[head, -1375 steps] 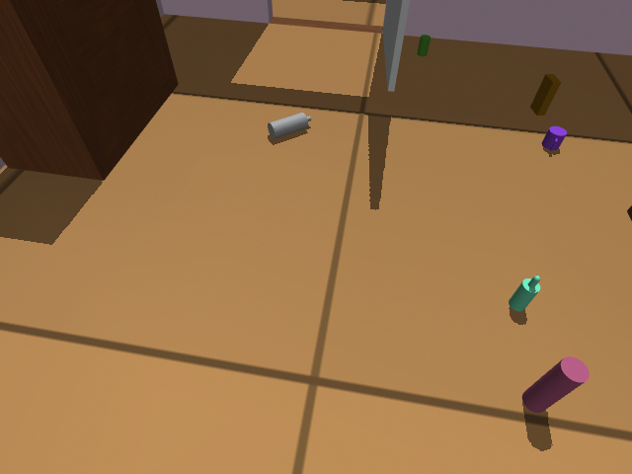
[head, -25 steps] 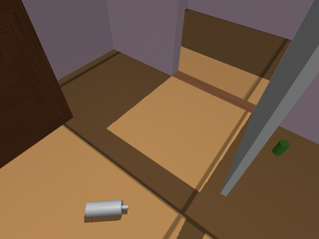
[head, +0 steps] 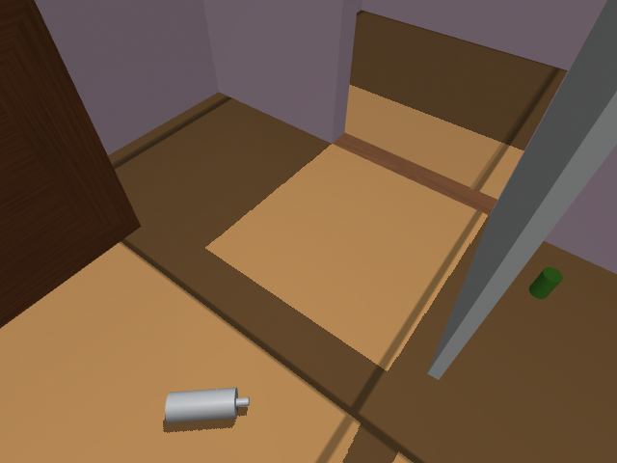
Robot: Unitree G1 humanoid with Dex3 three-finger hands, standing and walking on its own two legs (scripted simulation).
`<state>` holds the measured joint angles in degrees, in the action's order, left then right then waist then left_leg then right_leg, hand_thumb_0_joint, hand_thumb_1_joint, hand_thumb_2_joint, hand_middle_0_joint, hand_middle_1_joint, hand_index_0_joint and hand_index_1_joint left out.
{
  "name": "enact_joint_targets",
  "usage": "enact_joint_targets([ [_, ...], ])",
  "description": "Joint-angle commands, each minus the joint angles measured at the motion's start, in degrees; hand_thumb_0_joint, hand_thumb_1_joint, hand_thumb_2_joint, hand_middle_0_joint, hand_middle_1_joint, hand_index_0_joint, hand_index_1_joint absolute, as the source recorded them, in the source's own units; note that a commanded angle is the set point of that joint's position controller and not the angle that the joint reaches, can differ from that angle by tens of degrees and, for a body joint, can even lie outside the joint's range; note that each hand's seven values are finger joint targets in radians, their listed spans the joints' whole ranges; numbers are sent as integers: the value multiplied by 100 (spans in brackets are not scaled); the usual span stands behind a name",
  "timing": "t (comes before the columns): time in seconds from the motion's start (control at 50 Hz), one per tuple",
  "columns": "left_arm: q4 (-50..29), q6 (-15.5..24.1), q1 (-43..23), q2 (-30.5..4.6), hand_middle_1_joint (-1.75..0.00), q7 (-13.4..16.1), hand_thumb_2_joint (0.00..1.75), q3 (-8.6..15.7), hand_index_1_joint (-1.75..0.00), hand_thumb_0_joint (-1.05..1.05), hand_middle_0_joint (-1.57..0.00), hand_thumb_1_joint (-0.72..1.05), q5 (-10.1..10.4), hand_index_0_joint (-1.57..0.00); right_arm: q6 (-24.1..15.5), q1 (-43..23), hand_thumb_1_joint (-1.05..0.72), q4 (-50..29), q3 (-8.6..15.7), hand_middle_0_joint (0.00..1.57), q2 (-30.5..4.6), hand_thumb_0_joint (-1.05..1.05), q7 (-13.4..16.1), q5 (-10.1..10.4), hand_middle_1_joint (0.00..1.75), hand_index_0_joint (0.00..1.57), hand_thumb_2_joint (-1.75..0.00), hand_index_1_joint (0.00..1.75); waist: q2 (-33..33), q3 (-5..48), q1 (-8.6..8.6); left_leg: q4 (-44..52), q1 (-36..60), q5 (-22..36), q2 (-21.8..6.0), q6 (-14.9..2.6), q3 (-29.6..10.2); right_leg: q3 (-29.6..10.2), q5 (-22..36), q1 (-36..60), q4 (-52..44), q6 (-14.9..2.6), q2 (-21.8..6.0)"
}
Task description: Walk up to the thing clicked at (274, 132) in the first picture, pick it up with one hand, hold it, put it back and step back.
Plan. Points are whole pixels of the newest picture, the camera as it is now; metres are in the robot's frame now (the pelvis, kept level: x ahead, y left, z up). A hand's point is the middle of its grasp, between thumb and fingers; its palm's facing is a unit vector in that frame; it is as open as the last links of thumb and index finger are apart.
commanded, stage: stand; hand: left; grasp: from above
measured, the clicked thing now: (209, 404) +0.42 +0.29 -0.74
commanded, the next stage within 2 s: rise first in 1.48 s
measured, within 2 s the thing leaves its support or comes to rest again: neither
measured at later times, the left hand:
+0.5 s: hand out of the picture +0.09 +0.25 -0.16, palm faces -0.03 -0.94 -0.34, open 7.4 cm
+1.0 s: hand out of the picture +0.09 +0.25 -0.15, palm faces -0.02 -0.94 -0.34, open 7.4 cm
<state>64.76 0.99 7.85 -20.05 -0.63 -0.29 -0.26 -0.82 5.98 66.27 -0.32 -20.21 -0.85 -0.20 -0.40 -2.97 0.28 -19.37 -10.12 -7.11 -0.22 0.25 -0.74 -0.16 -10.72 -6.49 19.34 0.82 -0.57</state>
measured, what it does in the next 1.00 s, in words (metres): stands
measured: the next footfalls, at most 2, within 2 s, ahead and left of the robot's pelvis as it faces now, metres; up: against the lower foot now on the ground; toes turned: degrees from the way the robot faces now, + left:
none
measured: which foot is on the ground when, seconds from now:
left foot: down 0.00-1.00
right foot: down 0.00-1.00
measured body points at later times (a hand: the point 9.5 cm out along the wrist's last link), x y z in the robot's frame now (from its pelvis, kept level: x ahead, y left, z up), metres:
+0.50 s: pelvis +0.01 +0.00 +0.00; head +0.02 +0.00 +0.45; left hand +0.09 +0.30 -0.13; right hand +0.09 -0.30 -0.13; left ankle +0.04 +0.12 -0.75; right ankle +0.00 -0.13 -0.75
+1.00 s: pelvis +0.02 +0.00 +0.00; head +0.02 +0.00 +0.45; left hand +0.09 +0.30 -0.13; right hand +0.10 -0.30 -0.13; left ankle +0.04 +0.12 -0.75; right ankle +0.00 -0.13 -0.75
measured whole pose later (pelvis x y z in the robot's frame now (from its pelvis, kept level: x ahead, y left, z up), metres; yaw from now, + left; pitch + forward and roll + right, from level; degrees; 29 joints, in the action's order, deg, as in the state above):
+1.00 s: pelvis +0.02 +0.00 +0.00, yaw +0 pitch -2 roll +0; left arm 64.4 0.6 7.2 -20.0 -0.3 0.0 -0.4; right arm -0.8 5.5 65.0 -0.7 -20.1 -0.3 -0.2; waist -0.4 -2.6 0.0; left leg -18.4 -8.2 -8.1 -0.4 0.4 -0.7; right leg -0.2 -11.3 -4.2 17.6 0.7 -0.5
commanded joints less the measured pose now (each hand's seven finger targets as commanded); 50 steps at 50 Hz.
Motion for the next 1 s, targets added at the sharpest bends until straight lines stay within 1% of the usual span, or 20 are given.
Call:
enact_joint_targets([
  [0.0,-339,99,-270,-1243,-30,89,90,239,-30,0,-20,90,-9,-20,-106,-317,-90,-328,225,20,-1213,0,89,-16,30,20,-90,30,82,440,16,267,329,389,-702,-138,-581,-523,343,-86,-387,-156,-672],
  [0.06,-340,88,-260,-1249,-30,89,90,237,-30,0,-20,90,-20,-20,-99,-318,-90,-318,223,20,-1226,0,94,-14,30,20,-90,30,45,377,2,304,351,252,-681,-105,-580,-535,233,-144,-434,-159,-667],
  [0.1,-358,94,-298,-1255,-30,92,90,246,-30,0,-20,90,-22,-20,-95,-312,-90,-324,221,20,-1226,0,93,-23,30,20,-90,30,32,437,-3,279,328,308,-707,-129,-574,-536,306,-44,-433,-158,-688],
  [0.12,-367,93,-309,-1254,-30,95,90,249,-30,0,-20,90,-23,-20,-99,-314,-90,-334,222,20,-1225,0,97,-26,30,20,-90,30,49,497,-8,241,372,551,-718,-131,-552,-527,539,41,-400,-156,-700],
  [0.16,-340,79,-311,-1246,-30,95,90,253,-30,0,-20,90,-22,-20,-101,-338,-90,-334,217,20,-1222,0,105,-15,30,20,-90,30,35,392,-7,302,302,404,-708,-128,-565,-509,401,5,-420,-150,-678],
  [0.18,-342,82,-310,-1237,-30,92,90,259,-30,0,-20,90,-25,-20,-115,-287,-90,-336,210,20,-1231,0,104,-24,30,20,-90,30,16,454,-2,300,324,540,-730,-130,-566,-514,526,100,-386,-149,-686],
  [0.22,-332,75,-325,-1224,-30,90,90,256,-30,0,-20,90,-10,-20,-109,-321,-90,-336,218,20,-1239,0,107,-18,30,20,-90,30,36,330,-10,361,281,351,-710,-112,-588,-511,286,-15,-440,-147,-669],
  [0.26,-343,83,-292,-1229,-30,90,90,252,-30,0,-20,90,-22,-20,-104,-354,-90,-358,229,20,-1254,0,104,-20,30,20,-90,30,66,360,-31,336,382,281,-700,-114,-585,-510,239,-86,-495,-152,-671],
  [0.28,-353,90,-346,-1236,-30,95,90,253,-30,0,-20,90,-23,-20,-101,-362,-90,-375,231,20,-1235,0,100,-16,30,20,-90,30,74,420,-1,281,424,463,-711,-122,-571,-508,371,-21,-486,-155,-686],
  [0.32,-361,81,-373,-1245,-30,94,90,267,-30,0,-20,90,-31,-20,-103,-329,-90,-373,218,20,-1213,0,107,-22,30,20,-90,30,48,430,2,306,353,443,-714,-123,-561,-505,430,51,-456,-166,-690],
  [0.36,-354,78,-313,-1237,-30,88,90,265,-30,0,-20,90,-19,-20,-119,-369,-90,-385,227,20,-1228,0,110,-25,30,20,-90,30,20,522,-33,270,488,616,-731,-122,-541,-512,549,61,-424,-172,-703],
  [0.38,-361,82,-361,-1238,-30,89,90,263,-30,0,-20,90,-18,-20,-123,-305,-90,-385,219,20,-1217,0,108,-26,30,20,-90,30,20,498,12,304,433,721,-725,-105,-546,-490,597,58,-410,-166,-686],
  [0.4,-360,85,-321,-1206,-30,89,90,254,-30,0,-20,90,-7,-20,-125,-330,-90,-368,220,20,-1251,0,110,-15,30,20,-90,30,-5,446,-31,300,440,721,-732,-112,-558,-488,579,65,-441,-153,-677],
  [0.5,-356,67,-335,-1230,-30,94,90,274,-30,0,-20,90,-38,-20,-117,-358,-90,-406,223,20,-1231,0,124,-21,30,20,-90,30,-2,507,-8,294,488,702,-736,-131,-532,-478,675,108,-431,-165,-692],
  [0.54,-340,59,-296,-1222,-30,91,90,269,-30,0,-20,90,-21,-20,-119,-372,-90,-388,224,20,-1252,0,121,-13,30,20,-90,30,-2,363,-34,366,483,473,-720,-113,-563,-474,408,-31,-452,-168,-662],
  [0.58,-356,65,-330,-1233,-30,92,90,268,-30,0,-20,90,-25,-20,-116,-338,-90,-391,217,20,-1219,0,121,-18,30,20,-90,30,34,457,-12,323,507,629,-736,-122,-539,-477,527,42,-438,-169,-683],
  [0.64,-336,72,-293,-1237,-30,97,90,267,-30,0,-20,90,-31,-20,-102,-327,-90,-395,214,20,-1221,0,121,-10,30,20,-90,30,47,411,-13,329,489,484,-719,-134,-539,-486,452,11,-487,-160,-680],
  [0.8,-351,68,-262,-1240,-30,102,90,267,-30,0,-20,90,-28,-20,-115,-360,-90,-422,210,20,-1226,0,128,-13,30,20,-90,30,12,497,-30,281,583,770,-739,-133,-525,-486,677,64,-421,-174,-695],
  [0.86,-365,77,-265,-1244,-30,109,90,265,-30,0,-20,90,-28,-20,-106,-281,-90,-413,208,20,-1229,0,126,-16,30,20,-90,30,56,435,-20,284,538,693,-736,-161,-520,-496,646,54,-483,-168,-697],
  [0.98,-369,66,-257,-1271,-30,107,90,270,-30,0,-20,90,-35,-20,-97,-326,-90,-441,223,20,-1225,0,127,-23,30,20,-90,30,45,408,-23,312,524,417,-713,-136,-525,-508,408,-31,-496,-188,-693],
])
